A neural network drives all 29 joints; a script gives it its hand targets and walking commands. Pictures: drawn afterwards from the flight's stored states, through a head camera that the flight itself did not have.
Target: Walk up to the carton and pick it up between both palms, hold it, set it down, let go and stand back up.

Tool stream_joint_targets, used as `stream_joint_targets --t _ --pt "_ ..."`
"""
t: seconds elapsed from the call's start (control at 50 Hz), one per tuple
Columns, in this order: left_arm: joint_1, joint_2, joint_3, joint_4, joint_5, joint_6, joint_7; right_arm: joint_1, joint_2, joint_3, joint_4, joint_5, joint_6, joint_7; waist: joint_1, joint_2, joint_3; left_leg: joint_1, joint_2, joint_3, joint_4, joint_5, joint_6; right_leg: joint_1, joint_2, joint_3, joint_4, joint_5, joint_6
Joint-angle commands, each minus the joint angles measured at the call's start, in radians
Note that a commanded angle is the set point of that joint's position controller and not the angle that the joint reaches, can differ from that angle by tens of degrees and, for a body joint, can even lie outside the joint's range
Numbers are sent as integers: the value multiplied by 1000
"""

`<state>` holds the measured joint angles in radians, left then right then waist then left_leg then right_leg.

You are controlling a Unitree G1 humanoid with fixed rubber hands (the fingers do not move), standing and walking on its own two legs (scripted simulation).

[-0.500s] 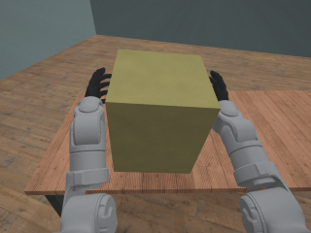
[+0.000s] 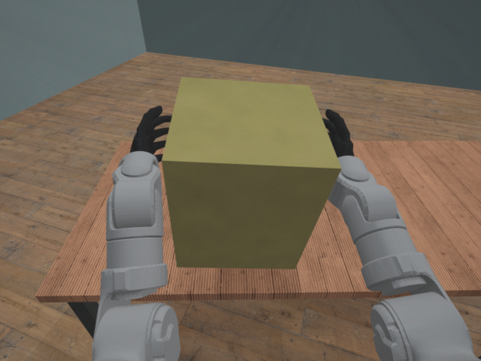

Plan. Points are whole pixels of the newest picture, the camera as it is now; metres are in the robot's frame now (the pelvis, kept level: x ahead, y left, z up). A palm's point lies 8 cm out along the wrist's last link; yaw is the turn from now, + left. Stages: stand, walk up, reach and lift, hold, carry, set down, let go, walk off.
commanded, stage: hold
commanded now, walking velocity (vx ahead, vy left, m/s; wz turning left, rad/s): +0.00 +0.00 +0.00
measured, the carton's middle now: (241, 178) +0.38 +0.01 +0.17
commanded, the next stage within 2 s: none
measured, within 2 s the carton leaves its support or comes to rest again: neither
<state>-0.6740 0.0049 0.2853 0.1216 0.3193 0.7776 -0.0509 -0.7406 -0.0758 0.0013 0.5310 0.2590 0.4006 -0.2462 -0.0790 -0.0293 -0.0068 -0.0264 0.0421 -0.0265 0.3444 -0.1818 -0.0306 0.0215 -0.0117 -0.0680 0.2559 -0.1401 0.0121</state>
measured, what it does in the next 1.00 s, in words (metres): stands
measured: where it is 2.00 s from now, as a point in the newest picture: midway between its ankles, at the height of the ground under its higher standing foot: outside the picture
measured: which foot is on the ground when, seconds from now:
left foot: down 0.00-1.00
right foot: down 0.00-1.00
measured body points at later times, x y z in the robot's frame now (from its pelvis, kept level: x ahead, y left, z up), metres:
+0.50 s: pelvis +0.00 +0.00 +0.00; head -0.06 +0.02 +0.45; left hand +0.38 +0.16 +0.23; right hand +0.38 -0.15 +0.22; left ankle +0.01 +0.13 -0.75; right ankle +0.01 -0.13 -0.75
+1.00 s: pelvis +0.00 +0.00 +0.00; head -0.06 +0.02 +0.45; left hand +0.38 +0.16 +0.23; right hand +0.38 -0.15 +0.22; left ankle +0.01 +0.13 -0.75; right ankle +0.01 -0.13 -0.75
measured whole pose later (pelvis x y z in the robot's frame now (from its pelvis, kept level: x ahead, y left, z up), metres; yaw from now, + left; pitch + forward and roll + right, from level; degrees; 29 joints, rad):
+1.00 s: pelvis +0.00 +0.00 +0.00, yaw +0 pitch -8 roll -1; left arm -0.68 0.00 0.30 0.13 0.32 0.77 -0.05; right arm -0.75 -0.08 0.00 0.54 0.26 0.41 -0.25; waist -0.08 -0.02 0.00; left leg -0.01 0.05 -0.03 0.34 -0.18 -0.03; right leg 0.03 -0.01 -0.07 0.25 -0.14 0.01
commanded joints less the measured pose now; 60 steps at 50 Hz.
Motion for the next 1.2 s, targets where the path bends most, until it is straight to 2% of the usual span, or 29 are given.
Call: stream_joint_targets --t 0.0,0.08,0.12,0.14,0.2,0.24,0.28,0.3,0.32,0.38,0.42,0.44,0.52,0.56,0.58,0.62,0.64,0.66,0.72,0.74,0.76,0.82,0.9,0.94,0.98,1.04,1.1,1.14,1.18 --pt "-573 -598 -453 -75 -164 -58 -135 -797 589 345 -380 89 -58 115 0 44 -344 81 -100 55 -9 318 -14 140 92 -12 -2 176 28" --pt "-611 -584 -426 -78 -148 -48 -153 -771 577 300 -302 73 -47 120 -15 62 -291 54 -96 64 -41 251 -18 128 83 -14 -10 106 22" --pt "-620 -583 -434 -83 -152 -53 -151 -793 588 320 -331 81 -54 123 -2 60 -321 53 -99 64 -31 264 -17 140 85 -16 -5 110 22" --pt "-641 -597 -448 -112 -165 -61 -148 -794 595 318 -334 80 -54 124 -14 59 -353 66 -96 62 -25 289 -21 138 89 -17 2 133 22" --pt "-656 -586 -445 -80 -164 -69 -144 -789 600 313 -311 71 -52 127 -15 64 -337 59 -100 61 -31 246 -18 122 84 -12 -1 109 26" --pt "-648 -595 -442 -65 -165 -72 -142 -820 611 320 -337 68 -62 126 -9 55 -359 54 -102 63 -31 234 -8 120 80 -14 -5 110 29" --pt "-629 -592 -431 -64 -162 -70 -140 -811 610 327 -326 71 -61 123 1 39 -361 67 -99 64 -24 271 -9 133 87 -12 0 138 27" --pt "-608 -588 -416 -29 -149 -62 -144 -796 593 308 -292 63 -56 122 -1 54 -302 52 -98 68 -32 256 -13 124 82 -9 -8 115 23" --pt "-624 -598 -432 -59 -158 -65 -145 -823 607 316 -330 73 -66 122 1 58 -351 56 -102 67 -29 251 -9 135 80 -12 -6 118 28" --pt "-617 -595 -443 -68 -164 -64 -146 -812 603 325 -345 83 -65 115 -12 64 -359 73 -101 63 -8 317 -17 142 85 -13 4 188 29" --pt "-615 -587 -441 -86 -168 -69 -147 -791 606 340 -343 88 -58 110 -13 43 -361 85 -103 59 2 345 -19 156 88 -11 7 223 33" --pt "-594 -583 -445 -91 -170 -66 -150 -795 603 354 -381 94 -60 105 -12 30 -381 92 -106 59 8 361 -15 175 88 -10 10 257 38" --pt "-622 -581 -429 -106 -153 -61 -151 -761 594 329 -313 93 -47 115 -7 62 -313 59 -100 61 -27 290 -22 141 87 -15 0 154 25" --pt "-619 -593 -458 -122 -170 -62 -145 -790 598 344 -374 98 -61 120 -3 65 -360 77 -98 60 -10 334 -27 144 92 -18 6 171 20" --pt "-629 -595 -466 -114 -172 -63 -143 -789 597 333 -359 95 -57 120 -15 67 -344 79 -98 57 -13 314 -28 127 91 -16 0 154 22" --pt "-634 -591 -455 -81 -169 -61 -142 -806 599 323 -351 78 -56 121 -11 47 -332 59 -97 62 -31 248 -16 109 88 -18 -7 104 22" --pt "-622 -584 -433 -47 -154 -56 -142 -812 592 317 -333 72 -54 124 7 47 -298 42 -97 64 -42 217 -8 103 84 -13 -10 78 21" --pt "-637 -583 -426 -38 -148 -54 -143 -798 585 294 -284 61 -48 128 -6 60 -269 31 -93 66 -57 177 -8 96 82 -14 -12 44 21" --pt "-669 -606 -459 -73 -179 -66 -135 -837 602 300 -331 68 -69 133 -10 68 -366 50 -90 62 -34 232 -15 107 90 -19 0 72 16" --pt "-669 -606 -451 -63 -169 -67 -134 -814 598 290 -297 59 -62 131 -17 81 -340 57 -92 60 -35 235 -18 104 85 -13 -3 73 18" --pt "-662 -604 -456 -85 -171 -70 -133 -795 605 300 -297 64 -61 130 -18 72 -365 81 -92 61 -24 279 -21 113 89 -19 2 111 20" --pt "-616 -580 -418 -49 -151 -63 -144 -804 610 325 -319 75 -59 117 -3 39 -350 59 -107 65 -19 278 -10 151 81 -10 -2 170 35" --pt "-587 -606 -452 -65 -166 -62 -143 -832 598 338 -398 91 -72 112 -6 56 -378 83 -100 61 -2 329 -19 147 92 -18 2 196 26" --pt "-620 -597 -452 -103 -172 -68 -139 -792 595 336 -356 92 -59 112 -12 59 -350 85 -97 60 -2 350 -29 135 95 -18 2 186 25" --pt "-620 -574 -427 -85 -155 -62 -142 -768 593 333 -315 85 -47 115 -5 49 -321 72 -103 63 -19 304 -18 133 85 -14 -2 157 28" --pt "-639 -579 -442 -113 -167 -67 -143 -796 615 347 -353 91 -56 117 4 51 -374 65 -106 66 -19 298 -14 153 82 -10 8 170 35" --pt "-634 -587 -458 -111 -173 -71 -135 -796 616 353 -370 95 -51 113 -8 52 -365 85 -105 59 -4 326 -21 141 87 -12 8 203 36" --pt "-600 -574 -427 -75 -158 -58 -146 -805 620 358 -366 93 -45 107 6 19 -322 60 -109 66 -16 294 -7 157 83 -8 3 214 41" --pt "-596 -568 -407 -40 -139 -48 -160 -775 598 322 -299 79 -34 106 -8 29 -263 26 -104 69 -48 208 -7 141 79 -7 -8 133 34"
